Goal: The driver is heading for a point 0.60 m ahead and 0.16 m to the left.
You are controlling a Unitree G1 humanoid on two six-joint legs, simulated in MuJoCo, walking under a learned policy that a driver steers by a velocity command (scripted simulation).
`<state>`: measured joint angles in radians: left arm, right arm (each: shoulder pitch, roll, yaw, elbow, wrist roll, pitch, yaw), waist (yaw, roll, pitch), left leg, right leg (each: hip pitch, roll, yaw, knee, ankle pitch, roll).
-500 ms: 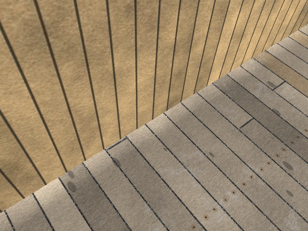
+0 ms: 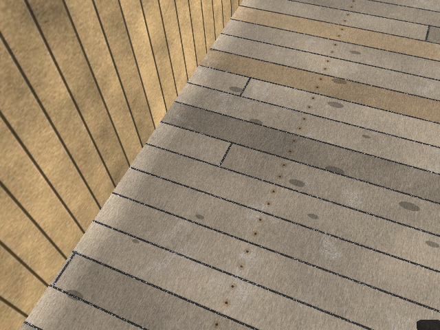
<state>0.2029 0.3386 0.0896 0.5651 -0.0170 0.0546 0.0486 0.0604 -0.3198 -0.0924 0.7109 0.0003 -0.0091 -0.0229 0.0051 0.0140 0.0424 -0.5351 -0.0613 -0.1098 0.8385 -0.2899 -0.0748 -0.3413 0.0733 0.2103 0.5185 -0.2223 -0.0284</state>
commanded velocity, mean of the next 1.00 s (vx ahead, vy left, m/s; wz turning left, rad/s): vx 0.46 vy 0.00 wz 0.13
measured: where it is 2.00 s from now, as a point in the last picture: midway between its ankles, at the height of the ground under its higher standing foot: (191, 233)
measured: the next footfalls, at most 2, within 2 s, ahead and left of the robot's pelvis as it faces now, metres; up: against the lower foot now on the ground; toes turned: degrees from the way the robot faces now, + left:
left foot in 0.14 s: +0.08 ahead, +0.13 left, +0.00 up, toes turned -10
right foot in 0.48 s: -0.01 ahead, -0.11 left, +0.00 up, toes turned -8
